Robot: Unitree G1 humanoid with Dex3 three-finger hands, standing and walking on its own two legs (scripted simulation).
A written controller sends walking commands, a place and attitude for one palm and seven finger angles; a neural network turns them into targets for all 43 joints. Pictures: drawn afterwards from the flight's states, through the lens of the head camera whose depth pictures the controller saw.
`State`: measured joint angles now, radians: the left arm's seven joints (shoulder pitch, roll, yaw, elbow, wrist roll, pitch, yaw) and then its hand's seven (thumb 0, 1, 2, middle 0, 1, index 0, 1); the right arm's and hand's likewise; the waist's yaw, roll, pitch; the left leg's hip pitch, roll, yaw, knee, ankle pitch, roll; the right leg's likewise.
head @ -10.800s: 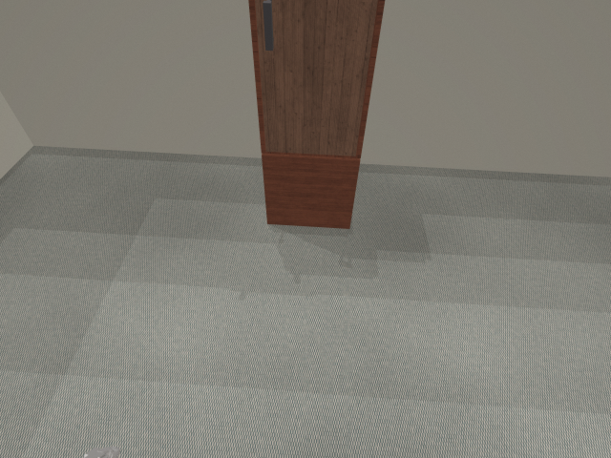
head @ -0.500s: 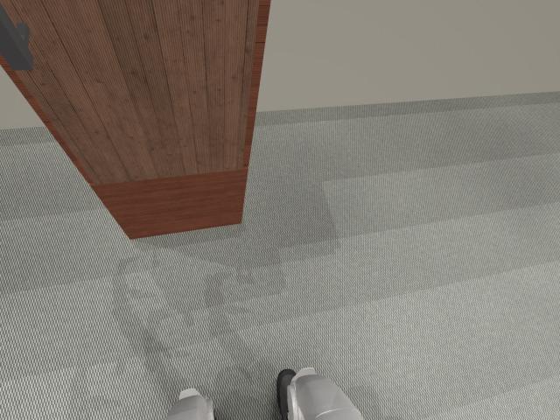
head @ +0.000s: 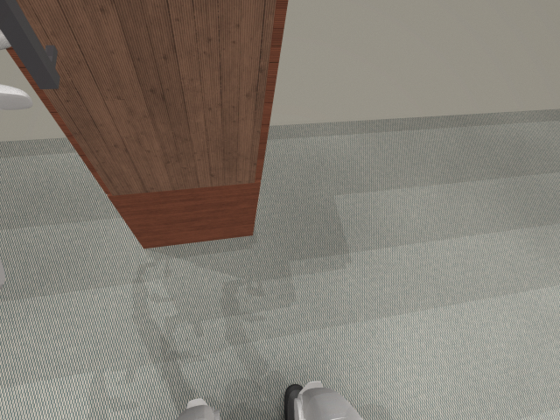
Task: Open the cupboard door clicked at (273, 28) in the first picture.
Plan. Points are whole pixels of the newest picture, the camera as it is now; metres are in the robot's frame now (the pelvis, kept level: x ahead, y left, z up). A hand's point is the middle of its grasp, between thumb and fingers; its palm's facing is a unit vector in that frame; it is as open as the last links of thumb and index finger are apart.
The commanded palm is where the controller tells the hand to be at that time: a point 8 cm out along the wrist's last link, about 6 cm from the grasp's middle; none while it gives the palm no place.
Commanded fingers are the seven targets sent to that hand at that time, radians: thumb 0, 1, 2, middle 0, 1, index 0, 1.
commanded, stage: slide the fingers in behind the handle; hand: left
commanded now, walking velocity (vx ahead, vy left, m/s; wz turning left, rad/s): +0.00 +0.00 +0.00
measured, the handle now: (27, 28) +0.58 +0.25 +0.14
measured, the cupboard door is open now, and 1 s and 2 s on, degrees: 0 0 0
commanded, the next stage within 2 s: close the thumb around the handle in 1.16 s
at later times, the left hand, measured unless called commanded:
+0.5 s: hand (30, 55) +0.54 +0.24 +0.15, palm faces +0.06 -1.00 -0.01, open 13.9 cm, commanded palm +0.52 +0.28 +0.14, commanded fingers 0.00 -0.50 0.30 -0.30 -1.20 -0.30 -1.20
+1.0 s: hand (48, 54) +0.54 +0.22 +0.15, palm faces +0.07 -1.00 +0.00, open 14.0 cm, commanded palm +0.52 +0.27 +0.14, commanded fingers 0.00 -0.50 0.30 -0.30 -1.20 -0.30 -1.20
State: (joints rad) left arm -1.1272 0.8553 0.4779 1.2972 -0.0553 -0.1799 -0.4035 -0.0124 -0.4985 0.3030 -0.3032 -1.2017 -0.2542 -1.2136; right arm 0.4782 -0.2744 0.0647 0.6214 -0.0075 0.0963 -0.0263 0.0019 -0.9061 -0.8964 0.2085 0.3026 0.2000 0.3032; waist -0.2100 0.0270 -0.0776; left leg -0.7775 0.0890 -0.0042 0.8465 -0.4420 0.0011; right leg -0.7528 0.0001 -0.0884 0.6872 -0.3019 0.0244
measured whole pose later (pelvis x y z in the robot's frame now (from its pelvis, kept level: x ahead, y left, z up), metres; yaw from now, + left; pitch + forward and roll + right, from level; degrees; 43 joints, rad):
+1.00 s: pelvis -0.01 -0.01 +0.00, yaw +0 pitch +19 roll -3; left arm -1.13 0.73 0.46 1.32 -0.04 -0.23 -0.29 -0.01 -0.50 0.30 -0.30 -1.20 -0.30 -1.20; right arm 0.47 -0.28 0.05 0.64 -0.01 0.05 -0.02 0.00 -0.91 -0.90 0.21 0.30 0.20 0.30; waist -0.22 0.03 -0.07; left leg -0.73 0.08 0.02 0.81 -0.42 0.00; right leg -0.73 0.00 -0.07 0.69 -0.29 0.02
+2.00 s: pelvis -0.01 +0.00 +0.00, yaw -1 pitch +20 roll -4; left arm -1.14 0.76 0.48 1.31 -0.03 -0.22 -0.31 0.00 0.77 0.86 -0.40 -1.35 -0.40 -1.34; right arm 0.48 -0.28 0.05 0.63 -0.02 0.05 -0.02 0.00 -0.91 -0.90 0.21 0.30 0.20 0.30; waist -0.24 0.03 -0.07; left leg -0.76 0.09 0.01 0.83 -0.42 0.00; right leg -0.76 0.00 -0.06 0.69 -0.29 0.02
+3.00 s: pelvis -0.02 -0.02 +0.01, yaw +2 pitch +14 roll -2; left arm -0.96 0.31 0.44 1.11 0.06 -0.24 0.40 -0.01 0.75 0.84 -0.39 -1.35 -0.40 -1.35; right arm 0.33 -0.22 0.00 0.70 -0.07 -0.02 0.00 0.00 -0.91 -0.90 0.21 0.30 0.20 0.30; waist -0.12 0.03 -0.10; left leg -0.62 0.06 -0.01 0.76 -0.39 -0.03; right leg -0.64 -0.02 -0.08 0.70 -0.31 0.00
